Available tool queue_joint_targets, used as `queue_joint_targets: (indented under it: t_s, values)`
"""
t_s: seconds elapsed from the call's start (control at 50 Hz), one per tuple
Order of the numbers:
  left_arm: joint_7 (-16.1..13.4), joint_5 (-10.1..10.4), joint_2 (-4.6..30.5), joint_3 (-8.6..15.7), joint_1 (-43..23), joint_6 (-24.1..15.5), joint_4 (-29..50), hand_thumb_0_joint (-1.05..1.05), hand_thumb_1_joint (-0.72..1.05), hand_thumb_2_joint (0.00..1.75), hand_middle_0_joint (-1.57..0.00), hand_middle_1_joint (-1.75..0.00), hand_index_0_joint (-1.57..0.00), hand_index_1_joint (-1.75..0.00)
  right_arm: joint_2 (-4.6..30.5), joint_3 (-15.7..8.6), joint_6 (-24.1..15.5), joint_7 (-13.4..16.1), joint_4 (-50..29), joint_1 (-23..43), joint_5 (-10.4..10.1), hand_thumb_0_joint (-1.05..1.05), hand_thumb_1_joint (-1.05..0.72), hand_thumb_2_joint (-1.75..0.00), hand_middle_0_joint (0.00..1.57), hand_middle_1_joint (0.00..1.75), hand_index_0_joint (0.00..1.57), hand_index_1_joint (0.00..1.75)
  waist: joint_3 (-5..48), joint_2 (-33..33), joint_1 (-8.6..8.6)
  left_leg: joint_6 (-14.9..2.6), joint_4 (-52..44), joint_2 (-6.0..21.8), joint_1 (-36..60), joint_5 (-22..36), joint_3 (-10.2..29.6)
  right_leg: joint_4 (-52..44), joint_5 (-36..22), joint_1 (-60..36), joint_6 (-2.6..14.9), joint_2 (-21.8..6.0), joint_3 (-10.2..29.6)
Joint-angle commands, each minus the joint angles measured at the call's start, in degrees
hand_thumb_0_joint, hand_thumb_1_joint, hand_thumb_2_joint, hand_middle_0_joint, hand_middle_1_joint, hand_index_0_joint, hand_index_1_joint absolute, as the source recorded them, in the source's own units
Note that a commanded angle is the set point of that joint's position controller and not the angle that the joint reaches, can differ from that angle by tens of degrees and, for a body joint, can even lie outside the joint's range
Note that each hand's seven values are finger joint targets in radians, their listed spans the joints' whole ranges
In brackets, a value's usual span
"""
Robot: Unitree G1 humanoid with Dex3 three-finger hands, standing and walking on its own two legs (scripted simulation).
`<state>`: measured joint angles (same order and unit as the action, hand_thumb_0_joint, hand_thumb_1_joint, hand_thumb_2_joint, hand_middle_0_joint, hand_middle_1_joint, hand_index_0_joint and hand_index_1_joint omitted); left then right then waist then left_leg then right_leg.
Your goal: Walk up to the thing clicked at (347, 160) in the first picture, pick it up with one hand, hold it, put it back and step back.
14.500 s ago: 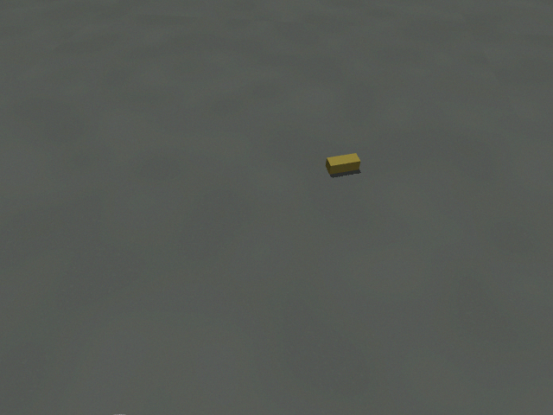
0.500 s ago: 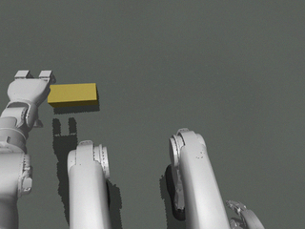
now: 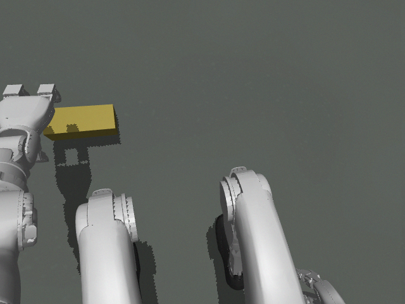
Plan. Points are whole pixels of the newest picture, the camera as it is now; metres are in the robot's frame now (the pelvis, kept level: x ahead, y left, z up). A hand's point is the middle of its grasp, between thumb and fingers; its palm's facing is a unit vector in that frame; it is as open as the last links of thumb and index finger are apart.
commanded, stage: rise first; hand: left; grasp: from above
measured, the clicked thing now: (82, 122) +0.52 +0.24 -0.31
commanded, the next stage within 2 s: approach in 1.78 s
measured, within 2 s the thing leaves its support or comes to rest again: neither
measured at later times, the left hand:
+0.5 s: hand (42, 129) +0.46 +0.29 -0.18, palm faces -0.46 -0.04 -0.89, open 13.9 cm
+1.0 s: hand (42, 126) +0.47 +0.29 -0.19, palm faces -0.47 -0.05 -0.88, open 13.9 cm
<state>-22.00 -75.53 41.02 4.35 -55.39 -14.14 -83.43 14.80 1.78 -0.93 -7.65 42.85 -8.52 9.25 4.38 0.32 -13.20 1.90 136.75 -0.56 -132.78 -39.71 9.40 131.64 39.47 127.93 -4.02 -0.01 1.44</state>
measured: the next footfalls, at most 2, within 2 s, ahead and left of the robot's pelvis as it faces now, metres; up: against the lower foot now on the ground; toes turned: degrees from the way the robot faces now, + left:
none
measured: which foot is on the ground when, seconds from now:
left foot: down 0.00-1.00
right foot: down 0.00-1.00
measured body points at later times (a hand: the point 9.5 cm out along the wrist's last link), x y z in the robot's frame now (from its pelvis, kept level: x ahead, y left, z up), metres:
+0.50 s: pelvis +0.00 +0.00 -0.01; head +0.24 +0.08 +0.36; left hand +0.48 +0.29 -0.13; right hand +0.05 -0.28 -0.11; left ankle +0.07 +0.13 -0.30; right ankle +0.10 -0.15 -0.30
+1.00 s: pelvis +0.00 +0.01 -0.02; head +0.24 +0.09 +0.35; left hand +0.49 +0.29 -0.14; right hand +0.04 -0.27 -0.11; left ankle +0.07 +0.13 -0.30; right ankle +0.10 -0.15 -0.30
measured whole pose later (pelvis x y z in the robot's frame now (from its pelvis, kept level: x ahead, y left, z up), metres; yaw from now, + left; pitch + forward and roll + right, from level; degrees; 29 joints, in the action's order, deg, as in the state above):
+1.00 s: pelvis +0.00 +0.01 -0.02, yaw -2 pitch +34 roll -11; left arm -23.8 -77.3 46.4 4.7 -59.8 -14.7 -89.5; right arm 15.5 5.7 -1.6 -8.5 41.7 -9.0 11.0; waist 2.1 -0.7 -16.5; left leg 1.4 140.4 -1.0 -135.6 -39.7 11.0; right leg 133.7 39.2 129.4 -3.8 0.5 0.3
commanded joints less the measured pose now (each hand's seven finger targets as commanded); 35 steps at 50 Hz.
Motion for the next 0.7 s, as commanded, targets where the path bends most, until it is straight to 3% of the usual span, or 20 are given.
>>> queue_joint_targets:
  t_s: [0.0, 0.04, 0.12, 0.18, 0.24, 0.26, 0.28, 0.32, 0.38, 0.44, 0.5, 0.54, 0.56, 0.64, 0.68]
  values:
    - [-2.6, 1.2, 13.7, 1.6, -18.1, -0.1, 7.4, 0.00, -0.51, 0.97, -0.06, -1.06, -0.09, -1.02, 14.2, -4.3, -0.2, 0.6, -0.9, -11.8, -0.1, 0.00, -0.91, -0.90, 0.20, 0.30, 0.20, 0.30, 38.0, 15.1, -1.07, -3.24, -14.2, -0.7, 31.2, 11.6, -7.6, -12.1, -13.8, -17.7, 5.57, 1.0, -9.3]
    - [-2.9, 1.2, 15.6, 2.7, -19.7, -0.3, 9.3, 0.00, -0.50, 0.96, -0.06, -1.06, -0.09, -1.02, 14.6, -4.4, -0.2, 0.7, -0.9, -11.8, -0.2, 0.00, -0.91, -0.90, 0.20, 0.30, 0.20, 0.30, 39.5, 16.4, -0.49, -3.10, -14.0, -0.6, 31.8, 11.5, -7.7, -11.8, -13.5, -17.5, 5.60, 0.9, -9.2]
    - [-3.0, 1.1, 13.3, 1.3, -18.1, -0.3, 6.2, 0.00, -0.51, 0.98, -0.06, -1.05, -0.09, -1.02, 14.6, -4.1, -0.4, 0.5, -0.8, -11.6, 0.1, 0.00, -0.91, -0.90, 0.20, 0.30, 0.20, 0.30, 36.3, 15.3, -1.79, -3.10, -13.8, -0.6, 30.8, 9.8, -7.4, -11.9, -12.1, -15.9, 5.57, 1.0, -9.7]
    - [-3.6, 0.8, 15.2, 2.4, -18.7, -0.6, 7.0, 0.00, -0.51, 0.97, -0.06, -1.06, -0.09, -1.02, 14.9, -3.9, -0.5, 0.5, -0.7, -12.3, 0.4, 0.00, -0.91, -0.90, 0.20, 0.30, 0.20, 0.30, 38.7, 16.3, -1.48, -2.98, -13.3, -0.6, 31.7, 11.4, -7.4, -11.5, -13.5, -17.2, 5.49, 0.9, -9.6]
    - [-3.8, 0.7, 14.8, 2.1, -19.0, -0.4, 6.2, 0.00, -0.51, 0.98, -0.06, -1.05, -0.09, -1.02, 14.9, -3.9, -0.4, 0.4, -0.8, -12.0, 0.3, 0.00, -0.91, -0.90, 0.20, 0.30, 0.20, 0.30, 38.2, 16.1, -1.74, -3.03, -13.3, -0.6, 31.2, 10.8, -7.3, -11.4, -13.1, -16.4, 5.55, 1.0, -9.7]
    - [-3.7, 0.7, 14.2, 1.5, -18.9, -0.5, 5.5, 0.00, -0.57, 1.05, -0.08, -1.02, -0.07, -1.03, 14.8, -3.7, -0.4, 0.4, -0.8, -11.8, 0.4, 0.00, -0.91, -0.90, 0.20, 0.30, 0.20, 0.30, 37.4, 16.4, -2.19, -3.09, -13.2, -0.7, 30.6, 10.5, -7.4, -11.5, -12.9, -16.5, 5.55, 1.1, -9.7]
    - [-3.8, 0.8, 14.1, 1.4, -19.2, -0.4, 5.4, 0.00, -0.53, 1.00, -0.07, -1.05, -0.08, -1.03, 14.8, -3.8, -0.6, 0.4, -0.6, -11.9, 0.3, 0.00, -0.91, -0.90, 0.20, 0.30, 0.20, 0.30, 36.9, 16.0, -2.09, -3.15, -13.0, -0.6, 30.5, 10.4, -7.4, -11.5, -12.9, -16.3, 5.63, 1.1, -9.7]
    - [-4.2, 0.6, 16.5, 2.5, -20.4, -0.4, 6.6, 0.00, -0.52, 1.00, -0.07, -1.05, -0.08, -1.03, 15.1, -3.5, -0.5, 0.5, -0.7, -12.0, 0.4, 0.00, -0.91, -0.90, 0.20, 0.30, 0.20, 0.30, 37.8, 16.7, -1.78, -3.15, -12.9, -0.7, 29.9, 10.4, -7.4, -11.1, -12.9, -16.6, 5.56, 1.1, -9.7]
    - [-4.1, 0.7, 13.9, 1.3, -19.7, 0.1, 4.1, 0.00, -0.52, 0.99, -0.07, -1.05, -0.09, -1.03, 15.0, -3.4, -0.7, 0.4, -0.5, -12.0, 0.5, 0.00, -0.91, -0.90, 0.20, 0.30, 0.20, 0.30, 36.1, 15.7, -2.84, -3.10, -12.5, -0.5, 30.4, 10.7, -7.3, -11.1, -13.3, -15.7, 5.47, 1.0, -9.8]
    - [-4.0, 0.6, 15.8, 1.7, -20.8, 0.0, 5.7, 0.00, -0.52, 0.99, -0.06, -1.05, -0.08, -1.03, 15.2, -3.3, -0.7, 0.4, -0.7, -11.9, 0.5, 0.00, -0.90, -0.90, 0.20, 0.30, 0.20, 0.30, 38.1, 17.8, -2.24, -2.94, -12.6, -0.5, 31.3, 11.2, -7.2, -10.8, -13.6, -16.2, 5.60, 1.1, -9.9]
    - [-3.9, 0.3, 15.5, 1.4, -21.1, 0.1, 4.4, 0.00, -0.53, 1.00, -0.07, -1.04, -0.08, -1.03, 15.4, -2.9, -0.6, 0.3, -0.8, -12.3, 0.7, 0.00, -0.91, -0.90, 0.20, 0.30, 0.20, 0.30, 37.3, 16.3, -3.53, -3.09, -12.0, -0.6, 30.4, 11.5, -6.9, -10.6, -14.2, -16.5, 5.45, 1.2, -10.1]
    - [-3.8, 0.5, 14.8, 1.1, -19.8, 0.3, 3.1, 0.00, -0.52, 0.99, -0.07, -1.06, -0.08, -1.04, 15.2, -2.7, -0.7, 0.2, -0.8, -11.9, 0.7, 0.00, -0.91, -0.90, 0.20, 0.30, 0.20, 0.30, 35.9, 16.5, -3.18, -3.17, -12.1, -0.7, 29.7, 11.0, -7.1, -10.8, -13.9, -16.4, 5.48, 1.2, -10.0]
    - [-4.0, 0.6, 16.6, 1.9, -22.2, 0.1, 5.5, 0.00, -0.52, 1.00, -0.07, -1.05, -0.08, -1.03, 15.5, -2.7, -0.6, 0.3, -0.9, -11.8, 0.8, 0.00, -0.91, -0.90, 0.20, 0.30, 0.20, 0.30, 37.7, 17.3, -2.78, -3.00, -12.6, -0.6, 30.6, 11.0, -6.9, -10.8, -13.6, -16.3, 5.48, 1.2, -10.2]
    - [-3.8, 0.0, 15.8, 1.1, -21.6, 0.1, 2.3, 0.00, -0.53, 1.00, -0.07, -1.05, -0.08, -1.03, 15.7, -2.4, -0.7, 0.1, -1.2, -11.6, 0.8, 0.00, -0.91, -0.90, 0.20, 0.30, 0.20, 0.30, 35.2, 18.3, -3.76, -2.50, -12.7, -0.4, 31.1, 10.7, -6.0, -9.4, -13.0, -13.7, 5.74, 1.2, -10.8]
    - [-3.9, -0.2, 16.9, 1.6, -22.9, -0.2, 3.5, 0.00, -0.53, 1.00, -0.07, -1.05, -0.08, -1.04, 16.0, -2.1, -0.6, 0.2, -1.3, -11.9, 1.0, 0.00, -0.91, -0.90, 0.20, 0.30, 0.20, 0.30, 36.1, 19.1, -3.94, -2.64, -12.3, -0.6, 30.7, 10.7, -6.2, -9.5, -13.3, -14.6, 5.65, 1.2, -10.6]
